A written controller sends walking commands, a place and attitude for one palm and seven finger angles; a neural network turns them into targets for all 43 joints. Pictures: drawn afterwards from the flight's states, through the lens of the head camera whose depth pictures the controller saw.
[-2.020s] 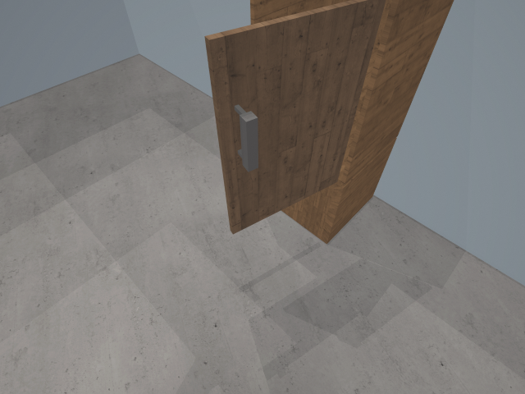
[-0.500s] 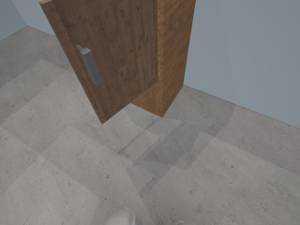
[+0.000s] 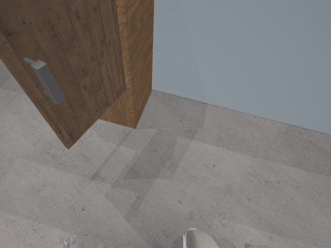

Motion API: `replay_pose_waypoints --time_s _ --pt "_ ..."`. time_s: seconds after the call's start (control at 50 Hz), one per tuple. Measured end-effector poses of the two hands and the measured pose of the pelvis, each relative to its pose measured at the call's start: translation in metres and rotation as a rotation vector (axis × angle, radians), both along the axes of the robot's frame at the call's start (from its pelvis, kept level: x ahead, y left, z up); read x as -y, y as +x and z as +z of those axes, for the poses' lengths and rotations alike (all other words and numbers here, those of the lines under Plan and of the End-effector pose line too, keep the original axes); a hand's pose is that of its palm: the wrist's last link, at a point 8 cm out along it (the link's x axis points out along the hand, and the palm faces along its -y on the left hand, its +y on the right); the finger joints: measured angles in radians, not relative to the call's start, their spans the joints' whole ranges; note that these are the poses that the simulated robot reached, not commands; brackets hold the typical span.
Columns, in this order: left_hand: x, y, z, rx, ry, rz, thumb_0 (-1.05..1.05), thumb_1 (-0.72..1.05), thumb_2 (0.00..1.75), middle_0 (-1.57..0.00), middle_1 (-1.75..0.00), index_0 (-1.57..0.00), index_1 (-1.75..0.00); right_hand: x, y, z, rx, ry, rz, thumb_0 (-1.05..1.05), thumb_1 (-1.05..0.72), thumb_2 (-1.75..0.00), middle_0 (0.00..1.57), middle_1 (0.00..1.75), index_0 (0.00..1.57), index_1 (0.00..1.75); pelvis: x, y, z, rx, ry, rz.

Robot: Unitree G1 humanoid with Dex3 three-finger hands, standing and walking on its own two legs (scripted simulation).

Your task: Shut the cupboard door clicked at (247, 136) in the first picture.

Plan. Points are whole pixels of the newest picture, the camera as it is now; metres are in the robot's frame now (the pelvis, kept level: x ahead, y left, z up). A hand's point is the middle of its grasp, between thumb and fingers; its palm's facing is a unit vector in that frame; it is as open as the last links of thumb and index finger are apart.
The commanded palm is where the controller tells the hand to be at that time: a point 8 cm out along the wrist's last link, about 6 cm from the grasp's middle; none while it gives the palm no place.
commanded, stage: walk to a spot facing it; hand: left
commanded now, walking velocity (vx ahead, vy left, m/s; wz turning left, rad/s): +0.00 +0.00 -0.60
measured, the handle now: (43, 81) +0.49 +0.40 +0.04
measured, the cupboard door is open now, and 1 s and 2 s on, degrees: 76 76 76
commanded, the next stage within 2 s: turn to face it in 1.66 s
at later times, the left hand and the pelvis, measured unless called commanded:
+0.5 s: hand (114, 230) +0.17 +0.15 -0.19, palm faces -0.33 -0.93 -0.18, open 7.4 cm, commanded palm none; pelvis +0.02 +0.00 -0.01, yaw -19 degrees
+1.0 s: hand (183, 184) +0.31 -0.03 -0.16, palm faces -0.63 -0.75 -0.22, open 7.4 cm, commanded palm none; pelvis +0.10 -0.11 -0.01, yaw -38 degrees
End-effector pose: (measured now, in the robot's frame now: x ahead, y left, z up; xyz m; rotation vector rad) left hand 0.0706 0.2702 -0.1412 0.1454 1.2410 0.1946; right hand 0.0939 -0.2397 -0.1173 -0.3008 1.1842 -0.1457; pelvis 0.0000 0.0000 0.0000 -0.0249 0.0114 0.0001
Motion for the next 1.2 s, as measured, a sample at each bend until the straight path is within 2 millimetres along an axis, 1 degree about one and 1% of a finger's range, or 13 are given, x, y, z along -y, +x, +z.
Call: replay_pose_waypoints --time_s 0.1,0.18,0.3,0.46,0.5,0.62,0.74,0.82,0.88,0.92,0.96,1.06,1.2 --pt "0.015 0.037 0.008 0.018 0.019 -0.122 0.01 0.91 0.9 -0.19 -0.3 -0.2 -0.3 0.02 -0.042 -0.012 -0.048 0.023 -0.115 0.0 -0.9 -0.89 0.21 0.3 0.2 0.3 0.009 0.002 -0.003 0.002 -0.005 -0.085" --pt "0.035 0.063 0.003 0.056 0.059 -0.218 0.0 0.91 0.9 -0.19 -0.3 -0.2 -0.3 0.047 -0.071 -0.034 -0.071 0.039 -0.221 0.0 -0.9 -0.89 0.21 0.3 0.2 0.3 0.024 0.004 -0.019 0.002 0.016 -0.148" --pt "0.058 0.07 0.007 0.016 0.056 -0.3 0.0 0.91 0.9 -0.2 -0.3 -0.2 -0.3 0.065 -0.087 -0.02 -0.069 0.016 -0.322 0.0 -0.91 -0.89 0.2 0.29 0.2 0.3 0.025 0.001 -0.009 0.012 0.034 -0.225" --pt "0.068 0.094 -0.012 -0.009 -0.022 -0.392 0.01 0.9 0.9 -0.2 -0.3 -0.2 -0.3 0.048 -0.094 -0.006 0.013 -0.026 -0.4 0.0 -0.91 -0.89 0.2 0.29 0.2 0.3 0.007 0.014 -0.013 -0.012 0.013 -0.319" --pt "0.069 0.106 -0.015 -0.01 -0.039 -0.412 0.01 0.9 0.9 -0.2 -0.3 -0.2 -0.3 0.038 -0.104 -0.005 0.002 -0.035 -0.415 0.0 -0.91 -0.89 0.2 0.29 0.2 0.3 0.003 0.018 -0.013 -0.013 0.001 -0.338" --pt "0.091 0.155 0.003 0.041 -0.078 -0.496 0.01 0.91 0.9 -0.2 -0.3 -0.2 -0.3 0.008 -0.146 0.009 -0.104 0.004 -0.498 0.0 -0.91 -0.89 0.21 0.29 0.2 0.3 0.011 0.037 0.005 -0.015 -0.018 -0.416" --pt "0.142 0.208 0.012 0.066 -0.077 -0.631 0.01 0.91 0.9 -0.19 -0.3 -0.2 -0.3 -0.007 -0.184 0.003 -0.185 0.067 -0.644 0.0 -0.9 -0.89 0.21 0.29 0.2 0.3 0.032 0.056 0.006 -0.016 -0.005 -0.513" --pt "0.198 0.245 0.012 0.094 -0.066 -0.742 0.01 0.91 0.9 -0.19 -0.3 -0.2 -0.3 -0.009 -0.206 -0.011 -0.239 0.124 -0.746 0.0 -0.9 -0.89 0.21 0.3 0.2 0.3 0.059 0.07 -0.003 -0.011 0.012 -0.576" --pt "0.238 0.27 0.007 0.171 -0.061 -0.791 0.01 0.91 0.9 -0.19 -0.3 -0.2 -0.3 0.0 -0.215 -0.031 -0.284 0.17 -0.797 0.0 -0.9 -0.89 0.21 0.3 0.2 0.3 0.084 0.077 -0.02 0.001 0.03 -0.608" --pt "0.252 0.274 0.007 0.188 -0.057 -0.788 0.01 0.91 0.9 -0.19 -0.3 -0.2 -0.3 0.015 -0.207 -0.036 -0.29 0.18 -0.817 0.0 -0.9 -0.89 0.21 0.29 0.2 0.3 0.094 0.082 -0.02 0.015 0.02 -0.625" --pt "0.259 0.27 0.009 0.158 -0.045 -0.785 0.0 0.91 0.9 -0.2 -0.3 -0.2 -0.3 0.037 -0.187 -0.034 -0.248 0.168 -0.826 0.01 -0.91 -0.89 0.21 0.29 0.2 0.3 0.103 0.09 -0.014 0.018 0.017 -0.642" --pt "0.264 0.257 0.009 0.019 -0.024 -0.789 0.0 0.91 0.9 -0.2 -0.3 -0.2 -0.3 0.099 -0.114 -0.015 -0.064 0.109 -0.814 0.01 -0.91 -0.89 0.2 0.29 0.2 0.3 0.126 0.115 0.001 0.002 0.031 -0.692" --pt "0.256 0.269 -0.001 -0.115 -0.012 -0.74 0.0 0.92 0.9 -0.2 -0.3 -0.2 -0.3 0.166 -0.01 0.001 0.089 0.041 -0.757 0.0 -0.91 -0.89 0.2 0.29 0.19 0.3 0.156 0.172 0.002 -0.016 0.017 -0.737"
